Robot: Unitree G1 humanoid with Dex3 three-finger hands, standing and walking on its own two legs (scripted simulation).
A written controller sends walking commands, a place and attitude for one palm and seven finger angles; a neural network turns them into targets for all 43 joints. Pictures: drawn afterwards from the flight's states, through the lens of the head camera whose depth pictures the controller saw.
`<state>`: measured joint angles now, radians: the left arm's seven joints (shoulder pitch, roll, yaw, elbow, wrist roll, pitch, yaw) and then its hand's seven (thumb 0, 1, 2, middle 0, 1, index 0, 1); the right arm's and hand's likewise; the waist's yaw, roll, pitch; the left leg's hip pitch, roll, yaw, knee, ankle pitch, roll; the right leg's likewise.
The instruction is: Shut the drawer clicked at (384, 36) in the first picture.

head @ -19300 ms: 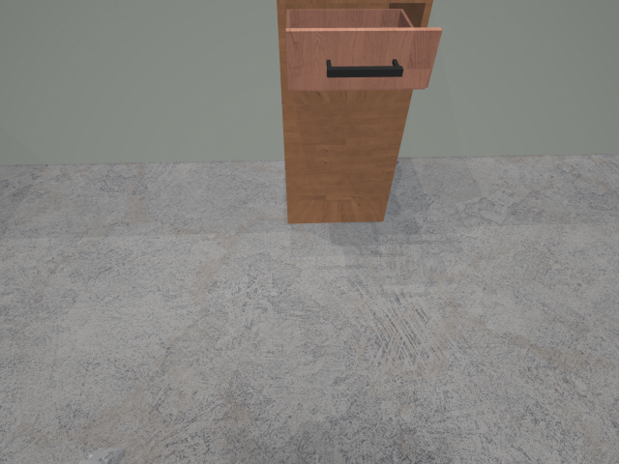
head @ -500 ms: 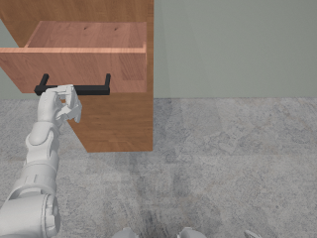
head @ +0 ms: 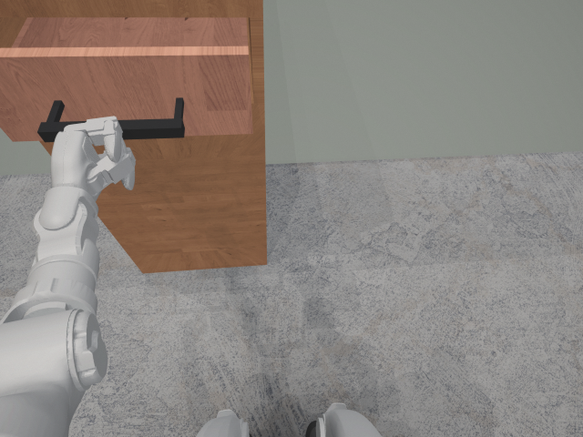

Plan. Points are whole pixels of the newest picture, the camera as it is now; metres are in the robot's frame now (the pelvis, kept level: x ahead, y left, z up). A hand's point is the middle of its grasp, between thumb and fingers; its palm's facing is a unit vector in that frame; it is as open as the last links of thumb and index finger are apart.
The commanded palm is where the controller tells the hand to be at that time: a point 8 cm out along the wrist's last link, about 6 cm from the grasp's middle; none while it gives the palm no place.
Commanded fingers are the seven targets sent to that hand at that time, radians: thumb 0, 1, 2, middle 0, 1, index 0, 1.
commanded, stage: push the drawer shut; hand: left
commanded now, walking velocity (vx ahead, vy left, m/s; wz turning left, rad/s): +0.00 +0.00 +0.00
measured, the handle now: (117, 118) +0.55 +0.23 +0.09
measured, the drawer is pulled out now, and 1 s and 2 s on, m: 0.08 0.00 0.00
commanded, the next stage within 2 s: pull the fist back off the drawer in 0.96 s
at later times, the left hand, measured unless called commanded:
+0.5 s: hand (137, 126) +0.53 +0.20 +0.09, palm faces +0.06 -1.00 -0.03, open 3.5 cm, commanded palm +0.51 +0.25 +0.09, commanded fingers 0.00 0.90 0.90 -1.40 -1.60 -1.40 -1.60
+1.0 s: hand (129, 113) +0.55 +0.22 +0.09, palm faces +0.05 -1.00 -0.03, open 3.1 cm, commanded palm +0.58 +0.25 +0.09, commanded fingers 0.00 0.90 0.90 -1.40 -1.60 -1.40 -1.60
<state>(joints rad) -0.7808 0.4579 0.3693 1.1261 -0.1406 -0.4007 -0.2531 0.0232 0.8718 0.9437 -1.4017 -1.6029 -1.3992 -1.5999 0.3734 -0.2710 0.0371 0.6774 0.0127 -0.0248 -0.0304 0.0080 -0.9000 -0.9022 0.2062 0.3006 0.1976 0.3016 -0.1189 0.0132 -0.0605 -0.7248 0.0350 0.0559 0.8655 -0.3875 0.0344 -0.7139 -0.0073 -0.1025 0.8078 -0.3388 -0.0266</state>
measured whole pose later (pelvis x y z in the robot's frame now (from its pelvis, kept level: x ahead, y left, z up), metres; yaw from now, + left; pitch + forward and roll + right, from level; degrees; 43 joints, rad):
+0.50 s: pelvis +0.01 +0.00 -0.01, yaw +0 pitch +18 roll -3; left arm -0.98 0.58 0.41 1.28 -0.07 -0.37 -0.23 0.05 0.92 0.97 -1.40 -1.60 -1.40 -1.60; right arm 0.40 -0.28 0.05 0.67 -0.01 0.02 -0.02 0.01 -0.90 -0.90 0.21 0.30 0.20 0.30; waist -0.18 0.02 -0.06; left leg -0.82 0.05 0.04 0.91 -0.41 0.03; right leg -0.80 0.01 -0.11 0.83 -0.35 -0.03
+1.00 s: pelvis +0.00 +0.00 -0.01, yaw +0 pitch +22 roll -4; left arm -1.16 0.72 0.39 1.40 -0.04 -0.32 -0.27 0.02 0.74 0.99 -1.40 -1.60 -1.40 -1.60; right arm 0.44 -0.29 0.08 0.68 -0.03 0.01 -0.03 0.00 -0.90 -0.90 0.21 0.30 0.20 0.30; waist -0.23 0.03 -0.06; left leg -0.94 0.05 0.01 0.96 -0.41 0.03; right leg -0.89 0.01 -0.15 0.84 -0.34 -0.03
